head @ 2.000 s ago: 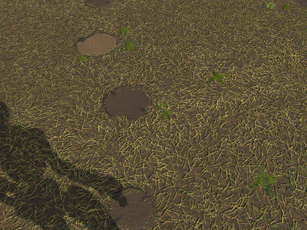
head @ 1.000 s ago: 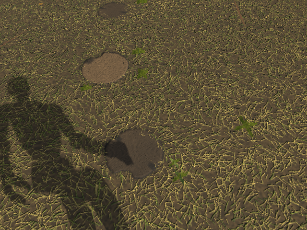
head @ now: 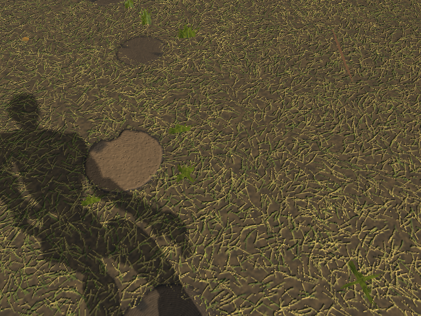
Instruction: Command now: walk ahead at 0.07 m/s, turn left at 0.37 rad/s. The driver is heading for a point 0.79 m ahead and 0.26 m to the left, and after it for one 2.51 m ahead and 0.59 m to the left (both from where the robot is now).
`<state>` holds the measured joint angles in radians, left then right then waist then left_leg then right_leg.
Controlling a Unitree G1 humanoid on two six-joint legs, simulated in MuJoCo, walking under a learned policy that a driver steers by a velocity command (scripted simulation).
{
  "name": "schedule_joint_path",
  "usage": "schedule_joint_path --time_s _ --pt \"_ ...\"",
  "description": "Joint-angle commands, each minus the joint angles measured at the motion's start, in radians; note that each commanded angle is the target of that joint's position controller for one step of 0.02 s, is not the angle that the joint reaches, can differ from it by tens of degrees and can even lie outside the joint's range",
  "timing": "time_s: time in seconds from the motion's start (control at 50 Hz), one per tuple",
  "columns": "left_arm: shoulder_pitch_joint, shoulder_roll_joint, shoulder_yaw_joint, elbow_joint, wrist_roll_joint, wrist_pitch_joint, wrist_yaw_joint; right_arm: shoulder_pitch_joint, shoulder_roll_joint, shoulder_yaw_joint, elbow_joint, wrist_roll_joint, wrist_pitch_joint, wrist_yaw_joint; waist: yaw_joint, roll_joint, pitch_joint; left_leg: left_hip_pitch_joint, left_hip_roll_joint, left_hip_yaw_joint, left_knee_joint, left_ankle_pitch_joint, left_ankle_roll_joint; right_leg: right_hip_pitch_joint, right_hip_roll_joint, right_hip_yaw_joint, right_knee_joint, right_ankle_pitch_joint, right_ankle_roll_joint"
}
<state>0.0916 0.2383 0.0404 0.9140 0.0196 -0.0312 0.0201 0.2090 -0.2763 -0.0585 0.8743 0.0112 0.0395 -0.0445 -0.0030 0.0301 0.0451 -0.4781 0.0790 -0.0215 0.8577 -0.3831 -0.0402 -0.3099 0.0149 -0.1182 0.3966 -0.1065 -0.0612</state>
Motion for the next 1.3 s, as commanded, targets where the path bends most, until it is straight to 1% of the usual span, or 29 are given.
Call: schedule_joint_path --time_s 0.02,0.1,0.14,0.16,0.18,0.2,0.22,0.26,0.32,0.42,0.54,0.6,0.62,0.64,0.66,0.68,0.7,0.76,0.88,0.96,1.0,1.04,1.06,1.08,1.1,1.12,1.16,1.22,1.3 --pt "-0.041 0.188 0.048 -0.06 -0.01 0.011 0.027 0.03 -0.093 -0.031 -0.06 0.001 0.003 0.002 0.0 -0.131 -0.105 0.067 0.016 0.016 0.004 0.008 0.007 0.053 -0.323 0.2 -0.2 -0.049 -0.185" --pt "-0.052 0.2 0.055 -0.059 -0.025 0.037 0.032 0.035 -0.078 -0.037 -0.072 0.003 -0.003 0.022 -0.019 -0.125 -0.11 0.142 -0.017 0.071 -0.169 0.042 0.032 0.117 -0.321 0.142 -0.121 0.045 -0.151" --pt "-0.043 0.185 0.055 -0.051 -0.043 0.051 0.031 0.091 -0.094 -0.048 -0.058 -0.004 -0.006 0.035 -0.054 -0.112 -0.115 0.255 -0.053 0.086 -0.371 0.188 0.081 0.099 -0.276 0.081 -0.001 0.037 -0.076" --pt "0.003 0.144 0.049 -0.041 -0.038 0.055 0.026 0.1 -0.159 -0.066 -0.069 -0.01 -0.007 0.032 -0.037 0.032 -0.093 0.315 0.039 -0.079 -0.509 0.343 0.138 0.011 -0.195 -0.003 0.183 -0.081 0.014" --pt "-0.018 0.095 0.037 -0.082 0.007 0.051 0.017 0.089 -0.266 -0.084 -0.1 -0.008 -0.003 0.014 0.008 0.308 -0.069 0.426 0.261 -0.404 -0.512 0.706 0.279 -0.275 -0.034 -0.062 0.45 -0.476 0.117" --pt "-0.13 0.124 0.047 -0.118 0.006 0.04 0.02 0.122 -0.259 -0.079 -0.109 -0.046 -0.025 0.023 -0.061 0.243 -0.106 0.374 0.308 -0.484 -0.55 0.684 0.392 -0.334 0.02 0.098 0.631 -0.569 0.115" --pt "-0.132 0.15 0.057 -0.115 -0.015 0.039 0.021 0.083 -0.24 -0.077 -0.116 -0.05 -0.047 0.026 -0.034 0.149 -0.106 0.377 0.252 -0.403 -0.55 0.64 0.36 -0.353 -0.005 0.155 0.71 -0.494 0.102" --pt "-0.079 0.171 0.07 -0.073 -0.019 0.043 0.031 -0.02 -0.192 -0.069 -0.143 -0.009 -0.06 0.018 0.006 0.074 -0.111 0.391 0.179 -0.299 -0.526 0.591 0.261 -0.367 -0.033 0.179 0.708 -0.356 0.097" --pt "-0.079 0.153 0.072 -0.075 -0.021 0.036 0.031 -0.006 -0.163 -0.057 -0.148 -0.003 -0.053 0.006 0.011 0.078 -0.14 0.398 0.143 -0.27 -0.516 0.651 0.26 -0.321 -0.013 0.179 0.699 -0.258 0.114" --pt "-0.117 0.131 0.063 -0.086 -0.028 0.025 0.024 0.014 -0.195 -0.069 -0.156 0.001 -0.037 -0.007 -0.017 0.107 -0.129 0.436 0.123 -0.313 -0.507 0.551 0.26 -0.283 -0.001 0.196 0.453 -0.22 0.141" --pt "-0.083 0.156 0.065 -0.086 -0.035 0.01 0.006 -0.045 -0.208 -0.073 -0.183 -0.001 -0.02 0.004 -0.018 0.136 -0.125 0.353 0.102 -0.409 -0.482 0.544 0.26 -0.12 0.024 0.204 0.279 -0.246 0.138" --pt "-0.01 0.162 0.071 -0.073 -0.044 -0.008 -0.011 -0.093 -0.188 -0.063 -0.2 0.013 -0.013 0.002 0.028 0.131 -0.141 0.278 0.044 -0.449 -0.473 0.203 0.218 0.047 0.026 0.178 0.052 -0.142 0.106" --pt "0.033 0.17 0.077 -0.06 -0.044 -0.012 -0.013 -0.098 -0.168 -0.055 -0.204 0.012 -0.012 -0.001 0.052 0.11 -0.133 0.199 0.0 -0.431 -0.44 0.069 0.184 0.159 0.005 0.172 -0.044 -0.086 0.086" --pt "0.111 0.221 0.089 -0.047 -0.032 -0.012 -0.008 -0.065 -0.107 -0.037 -0.204 0.004 -0.014 0.0 0.057 -0.025 -0.176 0.049 -0.079 -0.337 -0.258 -0.153 0.131 0.335 -0.169 0.333 -0.089 -0.176 0.024" --pt "0.167 0.297 0.097 -0.038 -0.011 -0.011 -0.003 -0.045 -0.066 -0.028 -0.229 0.009 -0.027 0.003 0.037 -0.223 -0.147 -0.188 -0.223 -0.154 -0.039 -0.273 0.093 0.405 -0.351 0.632 -0.161 -0.369 -0.107" --pt "0.137 0.294 0.096 -0.047 0.011 -0.028 -0.012 -0.077 -0.13 -0.039 -0.258 0.007 -0.048 0.007 0.038 -0.254 -0.067 -0.285 -0.144 -0.175 0.11 -0.217 0.081 0.306 -0.434 0.799 -0.23 -0.537 -0.208" --pt "0.076 0.229 0.08 -0.073 0.001 -0.039 -0.01 -0.074 -0.184 -0.054 -0.24 0.008 -0.056 0.011 0.023 -0.204 -0.013 -0.289 -0.104 -0.177 0.171 -0.132 0.074 0.263 -0.385 0.71 -0.239 -0.585 -0.19" --pt "0.079 0.168 0.057 -0.065 -0.028 -0.046 0.001 -0.052 -0.145 -0.05 -0.202 -0.005 -0.07 0.023 0.027 -0.18 0.018 -0.28 -0.073 -0.131 0.187 0.052 0.035 0.255 -0.269 0.496 -0.259 -0.436 -0.109" --pt "0.192 0.212 0.061 -0.031 -0.035 -0.058 -0.004 -0.191 -0.057 -0.012 -0.253 0.0 -0.108 0.044 0.09 -0.164 0.019 -0.171 -0.022 0.011 -0.105 0.216 0.005 0.233 -0.229 0.305 -0.279 -0.154 -0.117" --pt "0.247 0.246 0.066 -0.017 -0.047 -0.051 -0.02 -0.223 -0.071 -0.009 -0.27 0.016 -0.112 0.06 0.101 -0.173 0.028 -0.022 -0.043 0.055 -0.263 0.204 0.022 0.195 -0.256 0.273 -0.253 -0.104 -0.123" --pt "0.248 0.252 0.067 -0.012 -0.057 -0.042 -0.024 -0.19 -0.088 -0.015 -0.269 0.021 -0.113 0.065 0.065 -0.176 0.03 0.065 -0.052 0.062 -0.331 0.214 0.056 0.19 -0.283 0.278 -0.223 -0.07 -0.113" --pt "0.241 0.231 0.057 -0.013 -0.054 -0.039 -0.024 -0.026 -0.135 -0.044 -0.217 0.019 -0.109 0.057 -0.03 -0.144 -0.048 0.322 -0.091 0.081 -0.398 0.225 0.102 0.145 -0.242 0.216 -0.05 0.165 -0.072" --pt "0.231 0.184 0.039 -0.022 -0.042 -0.043 -0.025 0.13 -0.186 -0.068 -0.181 0.017 -0.106 0.047 -0.107 -0.084 -0.154 0.545 -0.019 -0.006 -0.402 0.21 0.143 0.051 -0.181 0.144 0.187 0.193 -0.027" --pt "0.253 0.09 0.008 -0.075 -0.02 -0.059 -0.025 0.26 -0.296 -0.091 -0.166 -0.007 -0.097 0.038 -0.126 0.187 -0.296 0.855 0.25 -0.422 -0.463 0.071 0.274 -0.294 -0.053 0.045 0.59 -0.099 0.055" --pt "0.236 0.128 0.016 -0.077 -0.036 -0.079 -0.023 0.286 -0.252 -0.076 -0.155 -0.006 -0.104 0.049 -0.128 0.226 -0.328 0.822 0.326 -0.7 -0.599 -0.055 0.345 -0.419 -0.016 0.169 0.774 -0.446 0.052" --pt "0.203 0.2 0.038 -0.091 -0.063 -0.088 -0.03 0.203 -0.192 -0.052 -0.165 -0.006 -0.112 0.057 -0.098 0.166 -0.191 0.72 0.3 -0.585 -0.611 -0.097 0.314 -0.499 -0.084 0.195 0.85 -0.394 0.029" --pt "0.156 0.184 0.037 -0.09 -0.053 -0.087 -0.033 0.089 -0.123 -0.029 -0.182 -0.009 -0.118 0.065 -0.051 0.087 -0.058 0.524 0.2 -0.367 -0.658 0.016 0.271 -0.469 -0.147 0.17 0.779 -0.235 0.013" --pt "0.172 0.137 0.034 -0.081 -0.035 -0.061 -0.038 0.038 -0.111 -0.027 -0.18 -0.014 -0.131 0.066 0.008 0.079 -0.02 0.382 0.143 -0.221 -0.724 0.247 0.261 -0.372 -0.172 0.164 0.691 -0.111 0.034" --pt "0.069 0.117 0.026 -0.123 -0.022 -0.05 -0.039 0.076 -0.133 -0.033 -0.148 -0.009 -0.139 0.055 0.002 0.031 0.011 0.369 0.122 -0.114 -0.75 0.398 0.265 -0.413 -0.159 0.156 0.479 0.064 0.072"
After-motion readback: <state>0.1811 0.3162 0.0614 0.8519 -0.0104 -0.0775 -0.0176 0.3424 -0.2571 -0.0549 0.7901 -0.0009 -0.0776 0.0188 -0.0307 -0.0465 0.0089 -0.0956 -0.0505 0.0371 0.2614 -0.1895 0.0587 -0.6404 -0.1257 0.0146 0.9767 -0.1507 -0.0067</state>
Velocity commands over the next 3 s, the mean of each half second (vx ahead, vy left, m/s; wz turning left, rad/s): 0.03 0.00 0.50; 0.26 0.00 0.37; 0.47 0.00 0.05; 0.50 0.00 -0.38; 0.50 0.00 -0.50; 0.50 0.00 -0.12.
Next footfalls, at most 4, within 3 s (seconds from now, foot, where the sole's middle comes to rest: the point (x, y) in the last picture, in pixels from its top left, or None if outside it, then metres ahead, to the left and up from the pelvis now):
0.16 left None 0.05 0.14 -0.77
0.64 right None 0.13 -0.08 -0.77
1.06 left None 0.19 0.26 -0.77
1.56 right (155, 276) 0.60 0.22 -0.77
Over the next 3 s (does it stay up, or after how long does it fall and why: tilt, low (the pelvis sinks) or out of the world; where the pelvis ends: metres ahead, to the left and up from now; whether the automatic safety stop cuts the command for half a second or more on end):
stays up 1.15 0.34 0.00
